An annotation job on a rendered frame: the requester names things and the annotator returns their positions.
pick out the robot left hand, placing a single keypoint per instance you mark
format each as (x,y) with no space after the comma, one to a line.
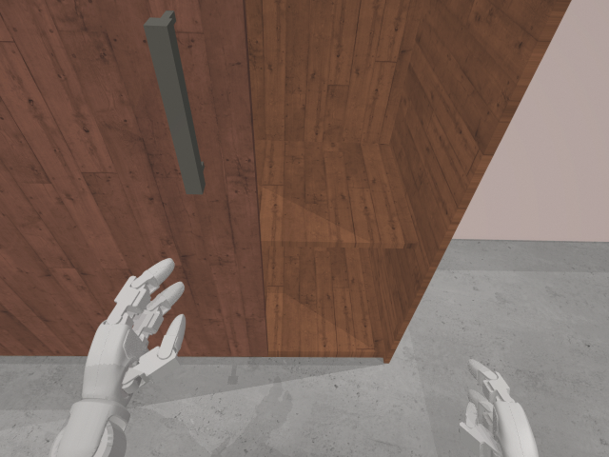
(122,339)

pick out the handle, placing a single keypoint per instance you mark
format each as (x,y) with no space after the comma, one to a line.
(163,47)

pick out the robot left forearm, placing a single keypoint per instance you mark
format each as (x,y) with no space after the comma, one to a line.
(95,429)

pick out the wardrobe door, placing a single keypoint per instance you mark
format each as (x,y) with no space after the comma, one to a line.
(91,190)

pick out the robot right hand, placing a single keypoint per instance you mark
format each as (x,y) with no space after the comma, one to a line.
(505,430)

